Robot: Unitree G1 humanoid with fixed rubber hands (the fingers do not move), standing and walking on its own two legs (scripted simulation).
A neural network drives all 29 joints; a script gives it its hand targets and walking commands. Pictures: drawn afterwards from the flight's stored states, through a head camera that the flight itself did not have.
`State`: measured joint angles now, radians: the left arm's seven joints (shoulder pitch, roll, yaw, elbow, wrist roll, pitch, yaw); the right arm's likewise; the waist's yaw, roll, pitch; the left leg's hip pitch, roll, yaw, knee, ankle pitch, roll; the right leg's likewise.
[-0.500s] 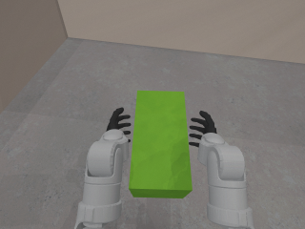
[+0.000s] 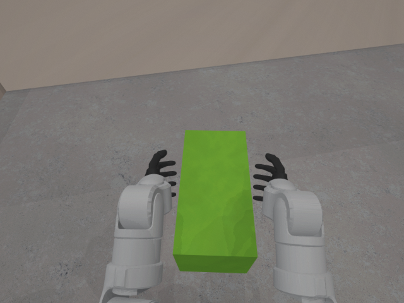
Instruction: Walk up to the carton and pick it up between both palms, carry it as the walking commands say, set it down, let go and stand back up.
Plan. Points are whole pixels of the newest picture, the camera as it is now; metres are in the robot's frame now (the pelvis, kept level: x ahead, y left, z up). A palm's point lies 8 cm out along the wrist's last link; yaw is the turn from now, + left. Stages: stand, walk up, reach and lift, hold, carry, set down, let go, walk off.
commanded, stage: carry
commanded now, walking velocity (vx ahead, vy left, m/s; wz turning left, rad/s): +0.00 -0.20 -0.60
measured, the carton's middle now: (214, 197) +0.36 -0.02 -0.01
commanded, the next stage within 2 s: none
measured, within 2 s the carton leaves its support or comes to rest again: neither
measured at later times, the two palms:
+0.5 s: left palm (276, 182) +0.31 -0.12 +0.12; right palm out of the picture +0.26 -0.34 +0.12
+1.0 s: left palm (392, 207) +0.25 -0.29 +0.13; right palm out of the picture +0.16 -0.50 +0.12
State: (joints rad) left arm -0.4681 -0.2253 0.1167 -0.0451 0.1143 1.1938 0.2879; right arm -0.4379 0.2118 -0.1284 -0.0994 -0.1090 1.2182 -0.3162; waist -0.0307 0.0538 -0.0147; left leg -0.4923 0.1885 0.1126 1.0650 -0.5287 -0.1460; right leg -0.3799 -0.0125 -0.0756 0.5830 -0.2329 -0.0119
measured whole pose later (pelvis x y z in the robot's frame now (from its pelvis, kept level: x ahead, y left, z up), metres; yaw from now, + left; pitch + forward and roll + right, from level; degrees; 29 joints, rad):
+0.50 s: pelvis -0.03 -0.16 -0.01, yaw -16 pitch +1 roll -3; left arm -0.49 -0.23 0.13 -0.08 0.12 1.19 0.31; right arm -0.50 0.24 -0.15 -0.08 -0.16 1.19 -0.30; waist 0.05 0.09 -0.04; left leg -0.32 0.37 0.16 0.71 -0.39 -0.18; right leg -0.34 -0.02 -0.11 0.55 -0.19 0.04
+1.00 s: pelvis -0.08 -0.27 +0.00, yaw -27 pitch +1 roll -1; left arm -0.46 -0.22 0.15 -0.05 0.12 1.18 0.29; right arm -0.49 0.23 -0.13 -0.01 -0.16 1.16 -0.30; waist 0.05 0.03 -0.07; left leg -0.29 0.16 0.13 0.60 -0.32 -0.08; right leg -0.32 0.00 -0.06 0.50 -0.17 0.01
